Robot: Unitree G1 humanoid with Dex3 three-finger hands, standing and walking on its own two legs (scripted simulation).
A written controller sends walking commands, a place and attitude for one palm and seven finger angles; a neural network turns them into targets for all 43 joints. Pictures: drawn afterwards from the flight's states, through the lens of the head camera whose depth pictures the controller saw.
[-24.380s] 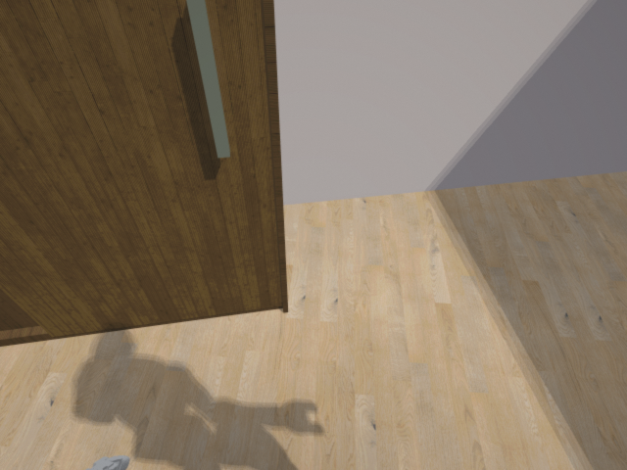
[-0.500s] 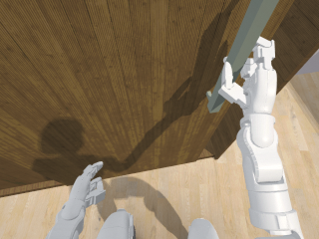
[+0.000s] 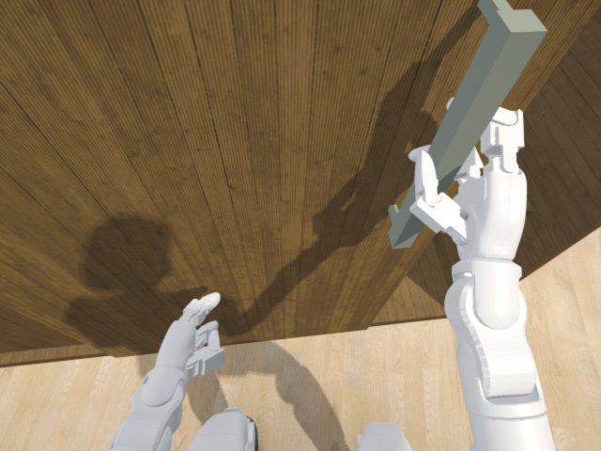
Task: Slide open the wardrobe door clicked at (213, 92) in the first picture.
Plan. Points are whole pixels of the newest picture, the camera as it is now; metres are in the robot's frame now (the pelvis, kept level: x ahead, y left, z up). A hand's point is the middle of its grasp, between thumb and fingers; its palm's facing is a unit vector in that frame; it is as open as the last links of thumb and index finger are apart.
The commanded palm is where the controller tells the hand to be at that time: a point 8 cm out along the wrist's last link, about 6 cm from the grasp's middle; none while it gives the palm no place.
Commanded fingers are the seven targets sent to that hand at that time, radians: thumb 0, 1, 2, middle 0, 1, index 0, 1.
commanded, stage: step sideways, sliding the door along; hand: right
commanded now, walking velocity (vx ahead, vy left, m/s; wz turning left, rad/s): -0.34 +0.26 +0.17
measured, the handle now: (432, 154) +0.39 -0.14 +0.17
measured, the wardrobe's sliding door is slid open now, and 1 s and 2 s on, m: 0.31 0.54 0.67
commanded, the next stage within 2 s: stop walking and hold the door there in 1.74 s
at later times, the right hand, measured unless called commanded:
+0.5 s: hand (288, 201) +0.32 +0.01 +0.18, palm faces +0.06 +1.00 -0.03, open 7.3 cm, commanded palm +0.30 -0.01 +0.18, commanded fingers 0.00 -0.90 -0.90 0.45 1.40 0.45 1.40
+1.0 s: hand (170, 209) +0.31 +0.11 +0.18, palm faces +0.04 +1.00 -0.05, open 7.1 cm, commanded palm +0.29 +0.10 +0.19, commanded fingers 0.00 -0.90 -0.90 0.45 1.40 0.45 1.40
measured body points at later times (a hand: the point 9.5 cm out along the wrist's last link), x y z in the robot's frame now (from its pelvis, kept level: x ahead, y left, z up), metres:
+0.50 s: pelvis -0.05 +0.10 +0.01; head +0.02 +0.11 +0.45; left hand +0.13 +0.34 -0.09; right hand +0.31 -0.04 +0.18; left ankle -0.03 +0.20 -0.71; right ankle -0.05 -0.05 -0.71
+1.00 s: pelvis -0.11 +0.21 +0.02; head -0.05 +0.21 +0.46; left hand +0.06 +0.44 -0.09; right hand +0.31 +0.06 +0.19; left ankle -0.10 +0.32 -0.66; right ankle -0.09 +0.05 -0.72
